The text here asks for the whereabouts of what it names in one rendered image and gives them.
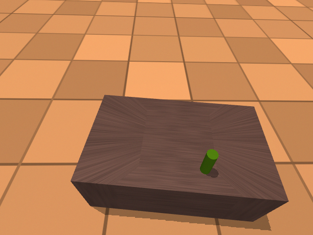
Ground can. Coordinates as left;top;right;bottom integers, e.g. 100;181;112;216
200;149;219;174

